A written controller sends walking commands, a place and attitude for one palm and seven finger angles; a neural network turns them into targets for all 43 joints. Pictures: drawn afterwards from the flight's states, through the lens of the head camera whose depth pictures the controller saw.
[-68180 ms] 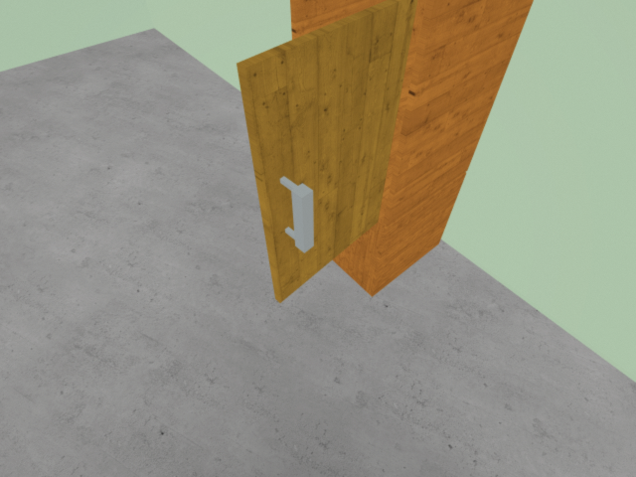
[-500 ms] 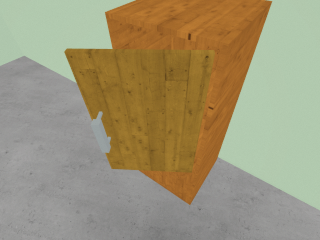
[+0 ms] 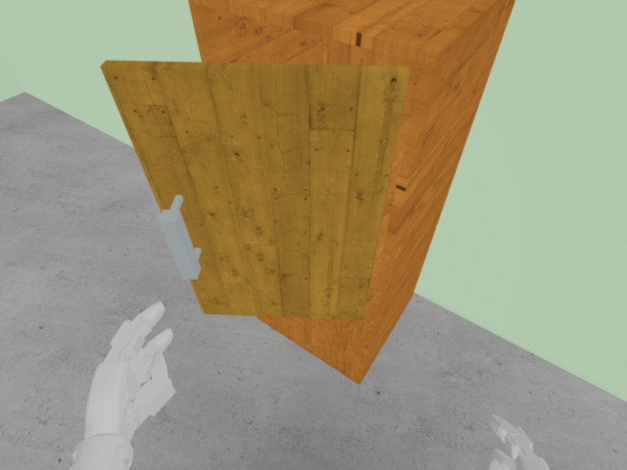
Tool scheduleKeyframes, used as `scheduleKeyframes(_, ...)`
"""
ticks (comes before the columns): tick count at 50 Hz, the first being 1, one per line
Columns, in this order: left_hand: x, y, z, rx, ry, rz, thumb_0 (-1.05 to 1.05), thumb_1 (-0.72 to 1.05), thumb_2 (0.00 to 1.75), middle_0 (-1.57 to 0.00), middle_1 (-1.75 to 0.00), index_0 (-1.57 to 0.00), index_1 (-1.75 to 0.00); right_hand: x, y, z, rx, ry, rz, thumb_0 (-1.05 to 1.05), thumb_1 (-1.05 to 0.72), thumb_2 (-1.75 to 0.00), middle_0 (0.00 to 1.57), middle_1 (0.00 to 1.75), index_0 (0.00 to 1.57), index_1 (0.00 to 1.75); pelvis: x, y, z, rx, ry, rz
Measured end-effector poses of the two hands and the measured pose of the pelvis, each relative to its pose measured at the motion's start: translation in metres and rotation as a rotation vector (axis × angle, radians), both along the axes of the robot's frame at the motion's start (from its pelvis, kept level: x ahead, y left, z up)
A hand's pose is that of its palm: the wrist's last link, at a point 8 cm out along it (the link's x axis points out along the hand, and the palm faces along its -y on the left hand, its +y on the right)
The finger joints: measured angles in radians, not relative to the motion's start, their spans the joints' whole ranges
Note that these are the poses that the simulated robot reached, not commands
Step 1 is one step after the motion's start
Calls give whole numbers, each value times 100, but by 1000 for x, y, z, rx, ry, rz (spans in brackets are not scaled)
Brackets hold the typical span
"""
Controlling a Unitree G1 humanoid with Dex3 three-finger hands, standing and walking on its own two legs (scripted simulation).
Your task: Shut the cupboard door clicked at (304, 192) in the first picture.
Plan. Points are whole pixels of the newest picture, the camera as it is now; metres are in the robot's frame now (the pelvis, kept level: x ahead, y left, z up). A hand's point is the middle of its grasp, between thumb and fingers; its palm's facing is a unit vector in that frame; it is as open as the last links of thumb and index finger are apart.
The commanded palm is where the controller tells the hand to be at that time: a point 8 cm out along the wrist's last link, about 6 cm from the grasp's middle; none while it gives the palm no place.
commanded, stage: raise the hand and make a fist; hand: left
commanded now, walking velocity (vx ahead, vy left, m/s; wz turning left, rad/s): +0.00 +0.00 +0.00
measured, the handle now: (185, 237) +0.49 +0.23 -0.01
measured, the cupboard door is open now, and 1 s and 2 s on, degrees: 32 32 32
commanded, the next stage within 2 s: bring the fist close to the handle in 1.68 s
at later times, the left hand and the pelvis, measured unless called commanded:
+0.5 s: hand (186, 437) +0.18 +0.17 -0.04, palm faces -0.17 -0.99 +0.01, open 4.6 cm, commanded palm +0.15 +0.24 -0.03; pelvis -0.04 +0.01 -0.08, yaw +0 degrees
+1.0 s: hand (144, 417) +0.19 +0.21 +0.00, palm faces +0.03 -1.00 -0.05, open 3.1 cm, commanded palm +0.17 +0.25 -0.02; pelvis -0.01 +0.02 -0.07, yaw +0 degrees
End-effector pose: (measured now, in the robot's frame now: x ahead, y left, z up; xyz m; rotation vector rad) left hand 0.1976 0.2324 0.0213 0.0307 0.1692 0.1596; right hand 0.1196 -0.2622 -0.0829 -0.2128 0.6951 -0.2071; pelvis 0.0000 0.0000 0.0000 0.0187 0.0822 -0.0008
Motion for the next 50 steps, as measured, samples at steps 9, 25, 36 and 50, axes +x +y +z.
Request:
scheduleKeyframes(9,-82,-2,-81,-57,-48,-161,0,90,90,-42,-53,-42,-54,77,-6,9,-117,-249,179,2,-91,-90,19,30,20,30,-25,-13,-63,-9,131,8)
scheduleKeyframes(25,-25,-9,-60,-54,-24,-326,1,90,90,-70,-85,-71,-85,21,71,-75,110,-34,112,2,-91,-90,20,30,21,30,-39,7,-84,-59,179,11)
scheduleKeyframes(36,-41,26,-37,33,-162,-132,1,90,90,-90,-107,-90,-107,-3,41,-69,-22,61,108,2,-91,-90,20,30,21,30,-27,19,-79,-63,196,19)
scheduleKeyframes(50,-25,29,-20,26,-179,-135,2,90,90,-116,-135,-116,-135,57,56,-34,-7,-98,147,2,-91,-90,20,30,20,30,-15,19,-70,-68,188,19)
